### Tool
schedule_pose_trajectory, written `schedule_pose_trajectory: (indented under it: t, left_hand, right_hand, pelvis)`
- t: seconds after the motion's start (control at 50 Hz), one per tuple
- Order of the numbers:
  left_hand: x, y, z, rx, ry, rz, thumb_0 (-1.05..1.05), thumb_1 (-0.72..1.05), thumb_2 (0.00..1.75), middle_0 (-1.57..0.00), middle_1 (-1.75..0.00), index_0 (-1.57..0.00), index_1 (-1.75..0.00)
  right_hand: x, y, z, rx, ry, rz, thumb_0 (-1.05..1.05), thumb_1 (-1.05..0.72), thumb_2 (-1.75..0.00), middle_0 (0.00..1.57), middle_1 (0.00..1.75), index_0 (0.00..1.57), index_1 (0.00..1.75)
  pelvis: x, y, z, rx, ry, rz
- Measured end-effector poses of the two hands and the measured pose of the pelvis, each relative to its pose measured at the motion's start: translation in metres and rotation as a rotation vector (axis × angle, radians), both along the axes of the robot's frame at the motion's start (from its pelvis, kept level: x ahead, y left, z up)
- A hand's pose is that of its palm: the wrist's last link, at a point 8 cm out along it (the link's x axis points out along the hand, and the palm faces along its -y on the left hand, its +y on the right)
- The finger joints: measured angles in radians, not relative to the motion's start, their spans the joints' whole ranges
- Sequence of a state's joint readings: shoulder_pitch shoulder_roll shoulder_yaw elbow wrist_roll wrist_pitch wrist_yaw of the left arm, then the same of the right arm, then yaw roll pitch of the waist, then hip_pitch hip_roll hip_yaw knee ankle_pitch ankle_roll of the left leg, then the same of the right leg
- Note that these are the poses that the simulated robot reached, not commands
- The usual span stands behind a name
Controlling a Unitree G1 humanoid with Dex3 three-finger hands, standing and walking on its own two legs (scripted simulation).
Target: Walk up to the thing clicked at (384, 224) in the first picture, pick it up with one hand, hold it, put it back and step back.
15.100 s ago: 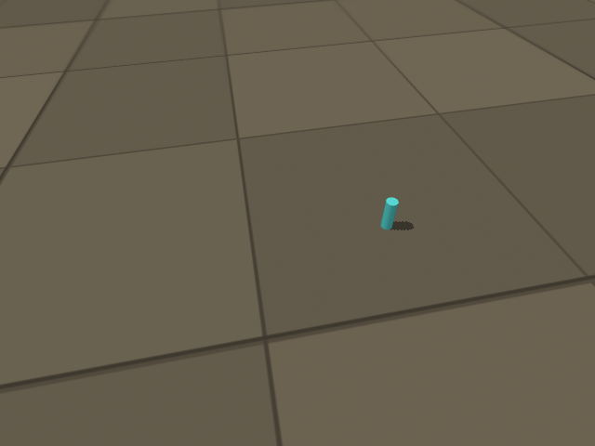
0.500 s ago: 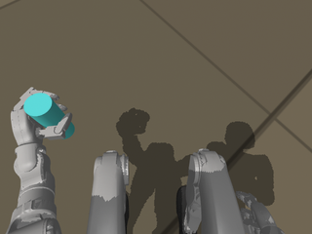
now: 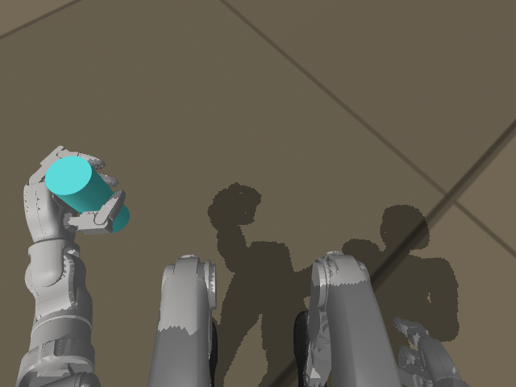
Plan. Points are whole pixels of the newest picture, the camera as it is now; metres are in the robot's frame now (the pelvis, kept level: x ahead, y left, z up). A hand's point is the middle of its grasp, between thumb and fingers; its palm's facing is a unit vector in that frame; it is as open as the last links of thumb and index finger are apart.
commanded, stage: lift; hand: left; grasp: from the side
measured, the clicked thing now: (94, 199) +0.39 +0.27 -0.03
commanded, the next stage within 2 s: hold in 1.76 s
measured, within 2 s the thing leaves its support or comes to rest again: neither
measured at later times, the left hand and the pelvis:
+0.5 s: hand (53, 148) +0.39 +0.23 +0.14, palm faces +0.26 -0.96 -0.05, open 7.9 cm; pelvis +0.03 +0.00 +0.12, yaw +1 degrees
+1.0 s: hand out of the picture +0.38 +0.21 +0.28, palm faces +0.26 -0.97 -0.03, open 7.9 cm; pelvis +0.06 +0.00 +0.25, yaw +2 degrees
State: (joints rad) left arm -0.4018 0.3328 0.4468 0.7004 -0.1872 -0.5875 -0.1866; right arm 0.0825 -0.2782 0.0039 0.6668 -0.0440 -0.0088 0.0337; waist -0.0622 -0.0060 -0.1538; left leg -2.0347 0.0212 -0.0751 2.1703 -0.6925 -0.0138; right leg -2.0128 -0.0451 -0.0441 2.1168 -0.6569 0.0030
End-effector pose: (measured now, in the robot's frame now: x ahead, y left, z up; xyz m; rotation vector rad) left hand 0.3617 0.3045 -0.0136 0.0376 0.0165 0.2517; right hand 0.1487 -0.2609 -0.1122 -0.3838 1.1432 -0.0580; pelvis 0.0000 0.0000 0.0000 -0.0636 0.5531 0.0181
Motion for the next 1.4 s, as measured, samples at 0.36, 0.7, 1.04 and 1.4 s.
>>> schedule_pose_trajectory:
  t: [0.36,0.7,1.04,1.4]
  left_hand:
    - [-0.007,-0.017,0.101,-0.004,-0.005,0.014,0.02,-0.15,1.15,-0.85,-1.17,-0.81,-1.17]
    - [-0.012,-0.034,0.231,-0.004,0.014,0.026,0.02,-0.15,1.15,-0.85,-1.16,-0.82,-1.16]
    - [-0.012,-0.046,0.301,-0.009,0.013,0.012,0.02,-0.16,1.15,-0.87,-1.14,-0.83,-1.14]
    - [-0.006,-0.06,0.348,-0.01,-0.008,0.012,0.02,-0.16,1.15,-0.87,-1.14,-0.84,-1.14]
  right_hand:
    - [0.037,0.01,0.074,0.044,-0.107,-0.042,0.01,-0.91,-0.89,0.2,0.3,0.2,0.3]
    - [0.06,0.026,0.195,0.069,-0.203,-0.076,0.01,-0.9,-0.89,0.2,0.3,0.2,0.3]
    - [0.057,0.03,0.269,0.075,-0.215,-0.068,0.01,-0.9,-0.89,0.2,0.3,0.2,0.3]
    - [0.056,0.032,0.304,0.093,-0.214,-0.074,0.01,-0.9,-0.89,0.2,0.3,0.2,0.3]
  pelvis:
    - [0.015,-0.001,0.076,0.012,0.006,0.007]
    - [0.044,0.002,0.185,0.015,-0.109,0.02]
    - [0.061,0.005,0.253,0.026,-0.235,0.028]
    - [0.07,0.002,0.29,0.04,-0.329,0.029]
